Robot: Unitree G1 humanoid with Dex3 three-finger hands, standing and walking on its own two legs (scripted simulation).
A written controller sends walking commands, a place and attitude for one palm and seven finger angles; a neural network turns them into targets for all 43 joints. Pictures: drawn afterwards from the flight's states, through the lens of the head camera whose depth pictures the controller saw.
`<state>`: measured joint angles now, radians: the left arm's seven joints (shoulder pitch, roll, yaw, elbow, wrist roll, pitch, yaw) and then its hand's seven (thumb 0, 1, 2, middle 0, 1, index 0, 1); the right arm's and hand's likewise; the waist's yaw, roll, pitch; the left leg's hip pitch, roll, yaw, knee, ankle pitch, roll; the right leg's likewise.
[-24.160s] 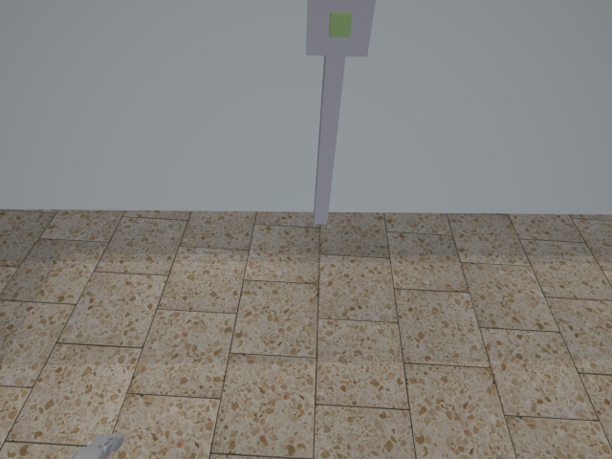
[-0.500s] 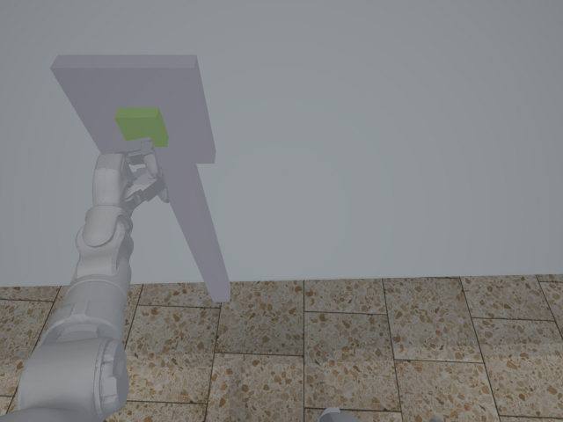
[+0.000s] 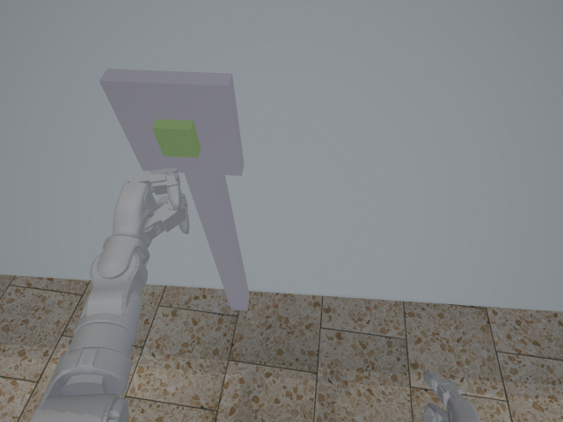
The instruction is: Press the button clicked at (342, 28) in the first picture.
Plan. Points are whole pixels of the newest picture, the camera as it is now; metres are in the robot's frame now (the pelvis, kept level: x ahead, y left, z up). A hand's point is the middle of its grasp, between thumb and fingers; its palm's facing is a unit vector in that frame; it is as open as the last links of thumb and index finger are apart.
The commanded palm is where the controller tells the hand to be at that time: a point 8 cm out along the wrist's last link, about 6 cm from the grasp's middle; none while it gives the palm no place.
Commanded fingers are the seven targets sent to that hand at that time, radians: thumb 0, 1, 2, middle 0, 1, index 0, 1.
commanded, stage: draw the hand back to the body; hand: left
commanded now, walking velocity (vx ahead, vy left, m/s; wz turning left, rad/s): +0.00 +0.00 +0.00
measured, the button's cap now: (178, 137) +0.51 +0.18 +0.11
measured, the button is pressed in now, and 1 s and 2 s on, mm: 0 0 0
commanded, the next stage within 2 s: step back with the hand held close in 1.42 s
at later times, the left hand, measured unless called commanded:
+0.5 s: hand (117, 263) +0.28 +0.20 +0.13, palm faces +0.04 -0.99 -0.13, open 3.1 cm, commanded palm +0.24 +0.25 +0.14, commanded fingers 0.00 0.90 0.90 -1.30 -1.50 -1.30 -1.50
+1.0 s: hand (27, 319) +0.20 +0.24 +0.16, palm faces +0.34 -0.87 -0.36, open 3.1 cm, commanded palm +0.15 +0.29 +0.19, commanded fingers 0.00 0.90 0.90 -1.30 -1.50 -1.30 -1.50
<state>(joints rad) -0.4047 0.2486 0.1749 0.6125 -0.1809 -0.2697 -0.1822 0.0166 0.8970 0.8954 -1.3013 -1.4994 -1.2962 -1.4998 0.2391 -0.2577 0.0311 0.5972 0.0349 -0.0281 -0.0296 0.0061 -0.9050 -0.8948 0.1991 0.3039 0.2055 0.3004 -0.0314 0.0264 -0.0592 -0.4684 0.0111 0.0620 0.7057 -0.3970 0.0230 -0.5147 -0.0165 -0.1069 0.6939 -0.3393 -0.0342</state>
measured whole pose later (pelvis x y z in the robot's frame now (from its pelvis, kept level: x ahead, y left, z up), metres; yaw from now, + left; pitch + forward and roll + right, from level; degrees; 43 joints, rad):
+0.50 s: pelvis -0.01 +0.00 +0.02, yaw +0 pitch +0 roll +0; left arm 0.03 0.28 0.18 0.09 -0.20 -0.09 -0.18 0.02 0.90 0.90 -1.30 -1.50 -1.30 -1.50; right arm 0.21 -0.26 0.05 0.58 0.05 -0.13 -0.07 0.01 -0.90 -0.90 0.20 0.30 0.20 0.30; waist 0.02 0.05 -0.04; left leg -0.23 0.00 0.07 0.56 -0.34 0.03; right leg -0.28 -0.01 -0.10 0.55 -0.28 -0.03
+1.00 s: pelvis +0.00 +0.02 +0.03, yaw +0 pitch -4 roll -1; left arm 0.46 0.30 0.21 -0.37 -0.05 -0.08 0.10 0.01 0.89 0.89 -1.30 -1.50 -1.30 -1.50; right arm 0.20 -0.22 0.04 0.62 0.00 -0.09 -0.05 0.01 -0.90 -0.89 0.20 0.30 0.21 0.30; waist 0.05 0.07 0.02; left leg -0.05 -0.01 0.07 0.39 -0.28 0.04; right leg -0.09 -0.01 -0.10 0.38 -0.21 -0.01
